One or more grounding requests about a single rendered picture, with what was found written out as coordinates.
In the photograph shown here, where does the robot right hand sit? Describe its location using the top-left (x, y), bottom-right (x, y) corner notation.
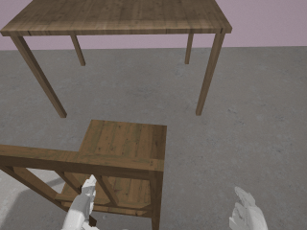
top-left (229, 186), bottom-right (269, 230)

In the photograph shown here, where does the table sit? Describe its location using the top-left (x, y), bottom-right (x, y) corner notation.
top-left (0, 0), bottom-right (233, 119)

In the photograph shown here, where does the chair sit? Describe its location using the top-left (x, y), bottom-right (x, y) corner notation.
top-left (0, 119), bottom-right (167, 230)

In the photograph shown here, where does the robot left hand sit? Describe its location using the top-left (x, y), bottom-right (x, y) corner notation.
top-left (62, 174), bottom-right (99, 230)

